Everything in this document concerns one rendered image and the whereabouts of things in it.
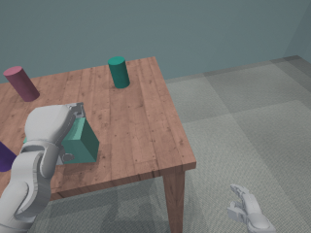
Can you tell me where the left robot hand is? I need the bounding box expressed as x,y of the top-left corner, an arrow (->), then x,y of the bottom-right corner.
24,102 -> 86,165

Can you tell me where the left robot forearm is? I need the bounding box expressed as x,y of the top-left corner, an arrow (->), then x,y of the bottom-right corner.
0,140 -> 60,233

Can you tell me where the sponge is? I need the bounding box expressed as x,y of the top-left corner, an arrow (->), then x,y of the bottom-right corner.
23,117 -> 99,164

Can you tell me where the right robot forearm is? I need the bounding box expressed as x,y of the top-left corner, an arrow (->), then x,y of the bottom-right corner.
246,213 -> 277,233

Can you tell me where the right robot hand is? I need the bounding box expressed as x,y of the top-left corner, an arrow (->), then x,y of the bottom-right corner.
227,183 -> 263,224

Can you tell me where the table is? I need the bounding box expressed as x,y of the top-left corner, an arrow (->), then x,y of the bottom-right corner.
0,56 -> 196,233

